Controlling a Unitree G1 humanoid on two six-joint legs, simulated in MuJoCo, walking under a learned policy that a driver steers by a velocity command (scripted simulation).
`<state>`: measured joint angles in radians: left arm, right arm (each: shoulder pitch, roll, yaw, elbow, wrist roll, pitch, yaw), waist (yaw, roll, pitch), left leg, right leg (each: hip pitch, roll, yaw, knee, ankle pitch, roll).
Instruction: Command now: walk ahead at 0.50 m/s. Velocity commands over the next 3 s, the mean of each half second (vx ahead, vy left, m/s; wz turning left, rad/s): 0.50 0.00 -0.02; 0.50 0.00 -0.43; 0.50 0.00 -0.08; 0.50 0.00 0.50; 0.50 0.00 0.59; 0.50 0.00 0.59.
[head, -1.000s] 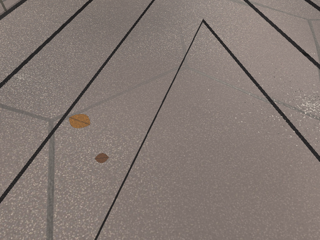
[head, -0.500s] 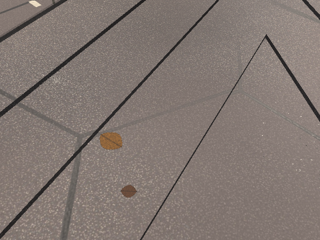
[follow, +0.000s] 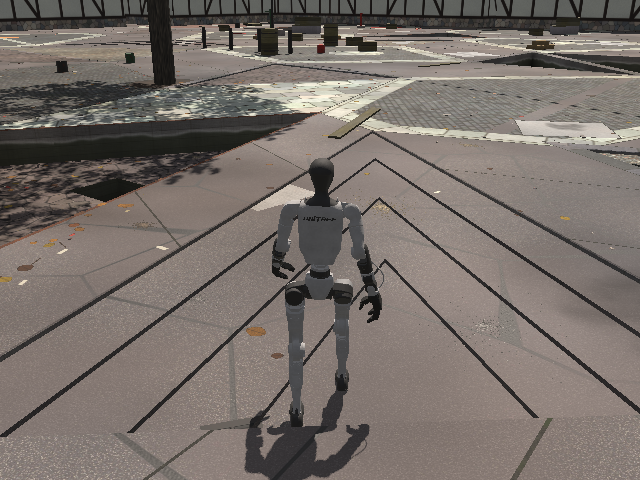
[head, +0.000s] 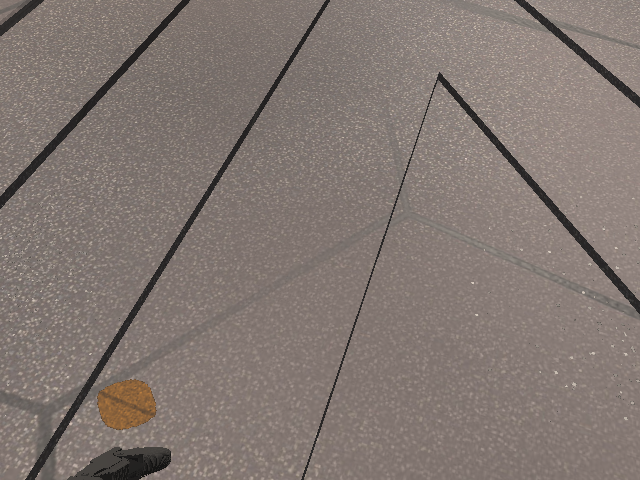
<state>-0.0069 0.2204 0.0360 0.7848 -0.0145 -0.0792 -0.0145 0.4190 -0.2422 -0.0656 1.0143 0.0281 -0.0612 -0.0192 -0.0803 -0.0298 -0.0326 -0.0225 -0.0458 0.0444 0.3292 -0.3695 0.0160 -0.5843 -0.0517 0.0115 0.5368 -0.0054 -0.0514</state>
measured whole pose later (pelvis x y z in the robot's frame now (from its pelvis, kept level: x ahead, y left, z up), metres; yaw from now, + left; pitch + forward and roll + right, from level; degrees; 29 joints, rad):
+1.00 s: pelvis +0.51 -0.04 +0.03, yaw -17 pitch +1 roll +5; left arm 0.10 0.24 0.10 0.88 -0.02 0.00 -0.03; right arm 0.29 -0.26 -0.11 1.00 0.02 -0.08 -0.03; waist -0.04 -0.02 0.00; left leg 0.03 0.06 0.31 0.30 -0.32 -0.08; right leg -0.57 -0.13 0.01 0.65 -0.03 -0.06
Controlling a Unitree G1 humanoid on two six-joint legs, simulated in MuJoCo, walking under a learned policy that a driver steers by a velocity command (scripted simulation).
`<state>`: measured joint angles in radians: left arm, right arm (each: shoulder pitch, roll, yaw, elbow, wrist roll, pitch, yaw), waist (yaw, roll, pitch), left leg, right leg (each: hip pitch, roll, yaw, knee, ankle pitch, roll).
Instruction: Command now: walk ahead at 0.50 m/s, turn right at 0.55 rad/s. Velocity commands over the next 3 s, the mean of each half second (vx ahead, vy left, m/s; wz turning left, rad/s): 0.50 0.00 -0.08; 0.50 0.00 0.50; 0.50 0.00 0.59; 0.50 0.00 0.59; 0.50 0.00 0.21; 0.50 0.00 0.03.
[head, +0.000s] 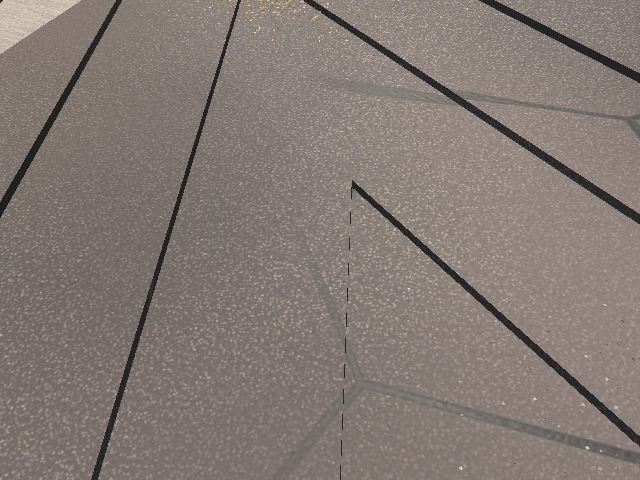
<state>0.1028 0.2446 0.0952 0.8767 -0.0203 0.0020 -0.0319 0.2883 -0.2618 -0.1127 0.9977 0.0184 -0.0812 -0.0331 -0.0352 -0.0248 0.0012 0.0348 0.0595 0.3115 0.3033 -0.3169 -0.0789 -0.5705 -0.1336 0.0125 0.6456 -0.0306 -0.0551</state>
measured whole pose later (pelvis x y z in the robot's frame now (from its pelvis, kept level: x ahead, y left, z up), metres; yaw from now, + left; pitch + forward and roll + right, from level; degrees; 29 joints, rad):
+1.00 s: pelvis +0.56 -0.12 -0.02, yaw +18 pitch +0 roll +1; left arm -0.02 0.26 0.05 0.82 -0.02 -0.10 -0.01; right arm 0.29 -0.24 -0.10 0.85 0.00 -0.04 -0.03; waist -0.08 -0.01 0.01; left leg -0.27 -0.11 -0.18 0.69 -0.47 0.26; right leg -0.40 -0.03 0.08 0.50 -0.08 0.08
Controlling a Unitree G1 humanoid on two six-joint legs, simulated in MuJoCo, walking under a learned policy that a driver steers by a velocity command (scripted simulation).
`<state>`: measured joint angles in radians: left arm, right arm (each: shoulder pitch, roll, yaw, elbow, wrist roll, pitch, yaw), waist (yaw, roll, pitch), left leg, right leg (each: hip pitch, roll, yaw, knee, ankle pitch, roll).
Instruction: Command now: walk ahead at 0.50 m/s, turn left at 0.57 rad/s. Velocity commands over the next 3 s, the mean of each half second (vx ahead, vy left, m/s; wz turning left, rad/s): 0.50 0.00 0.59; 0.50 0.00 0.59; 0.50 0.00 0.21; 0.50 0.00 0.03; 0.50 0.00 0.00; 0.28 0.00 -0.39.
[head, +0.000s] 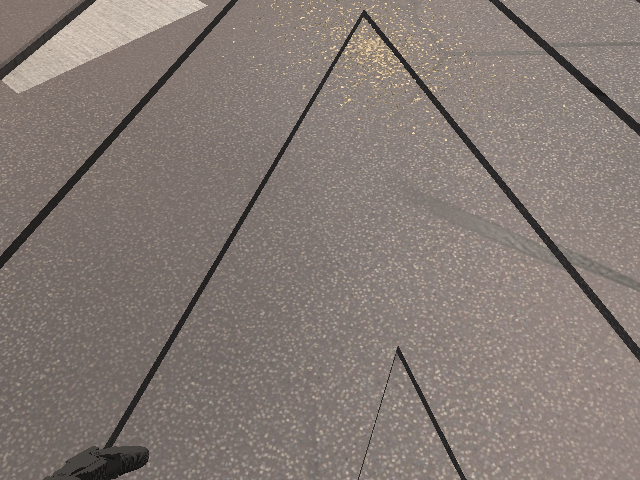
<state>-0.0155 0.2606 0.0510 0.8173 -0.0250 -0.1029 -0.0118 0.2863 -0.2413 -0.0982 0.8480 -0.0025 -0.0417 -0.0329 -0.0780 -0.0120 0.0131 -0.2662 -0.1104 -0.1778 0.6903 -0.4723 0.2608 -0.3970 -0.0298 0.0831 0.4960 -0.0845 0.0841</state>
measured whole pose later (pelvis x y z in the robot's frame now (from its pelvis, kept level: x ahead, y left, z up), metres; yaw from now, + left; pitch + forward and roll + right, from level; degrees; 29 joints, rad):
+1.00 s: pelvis +0.50 +0.13 +0.02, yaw +36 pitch +4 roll +0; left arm -0.02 0.25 0.04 0.68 0.00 -0.12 -0.03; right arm 0.42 -0.28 -0.08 0.72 0.03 -0.03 -0.02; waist -0.10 -0.04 -0.01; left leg -0.09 -0.11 -0.20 0.48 -0.43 0.07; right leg -0.52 0.01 0.06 0.47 -0.02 0.02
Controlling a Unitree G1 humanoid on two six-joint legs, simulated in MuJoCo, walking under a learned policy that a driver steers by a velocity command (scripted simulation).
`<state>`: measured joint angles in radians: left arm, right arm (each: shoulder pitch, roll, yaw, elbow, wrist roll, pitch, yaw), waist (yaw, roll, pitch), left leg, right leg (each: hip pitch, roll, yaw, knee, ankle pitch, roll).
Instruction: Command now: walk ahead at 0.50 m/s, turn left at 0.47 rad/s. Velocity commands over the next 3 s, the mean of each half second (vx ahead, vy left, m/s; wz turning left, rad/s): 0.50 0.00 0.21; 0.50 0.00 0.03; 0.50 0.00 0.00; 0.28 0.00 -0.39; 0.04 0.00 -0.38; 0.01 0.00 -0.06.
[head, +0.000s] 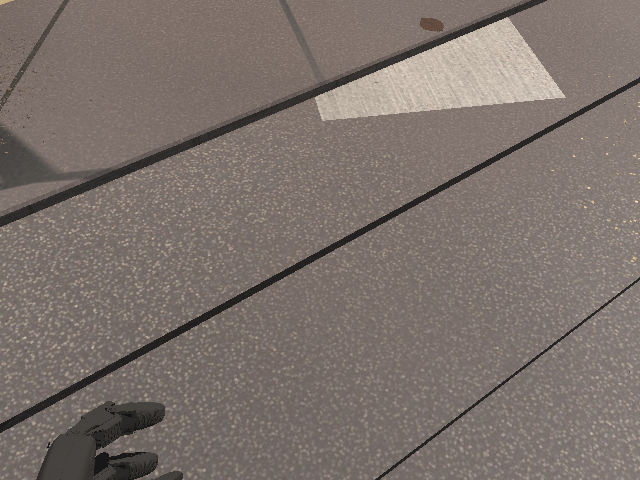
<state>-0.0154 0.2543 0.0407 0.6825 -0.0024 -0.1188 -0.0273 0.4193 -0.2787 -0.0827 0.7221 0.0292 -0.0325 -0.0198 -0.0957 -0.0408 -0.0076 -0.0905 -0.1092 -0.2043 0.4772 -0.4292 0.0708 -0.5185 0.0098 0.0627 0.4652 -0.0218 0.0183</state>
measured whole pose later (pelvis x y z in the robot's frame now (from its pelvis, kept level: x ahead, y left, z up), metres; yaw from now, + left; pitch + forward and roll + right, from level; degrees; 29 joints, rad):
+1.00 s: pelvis +0.51 +0.00 +0.03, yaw +4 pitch +3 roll +1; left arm 0.15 0.28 0.03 0.72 0.00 -0.08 -0.04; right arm 0.33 -0.30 -0.05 0.81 0.02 -0.06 0.00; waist -0.03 0.01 -0.01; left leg -0.28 0.02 -0.03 0.98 -0.47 0.01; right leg -0.45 -0.01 -0.04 0.59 -0.19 -0.05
